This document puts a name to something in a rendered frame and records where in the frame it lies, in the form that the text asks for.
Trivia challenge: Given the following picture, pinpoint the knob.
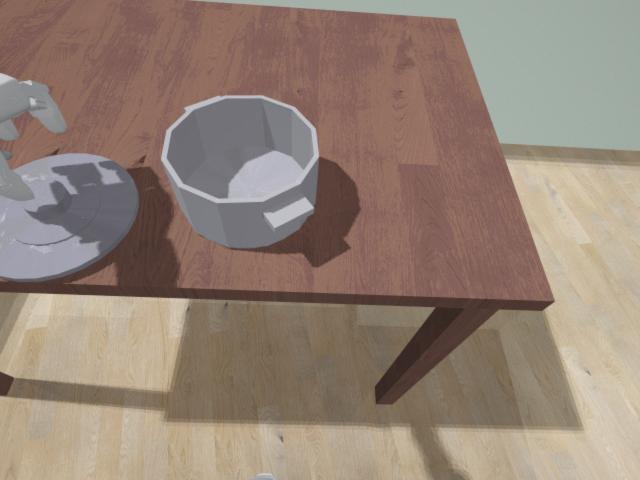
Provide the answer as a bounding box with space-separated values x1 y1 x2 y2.
20 180 72 220

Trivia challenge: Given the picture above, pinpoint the left robot hand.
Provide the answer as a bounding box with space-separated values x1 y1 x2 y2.
0 73 67 201

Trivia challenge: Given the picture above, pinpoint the table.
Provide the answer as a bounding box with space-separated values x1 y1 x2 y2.
0 0 555 405

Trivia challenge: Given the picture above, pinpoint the pot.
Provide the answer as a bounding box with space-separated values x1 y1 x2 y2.
161 95 319 248

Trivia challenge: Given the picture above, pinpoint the lid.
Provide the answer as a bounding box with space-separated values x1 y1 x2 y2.
0 153 139 282

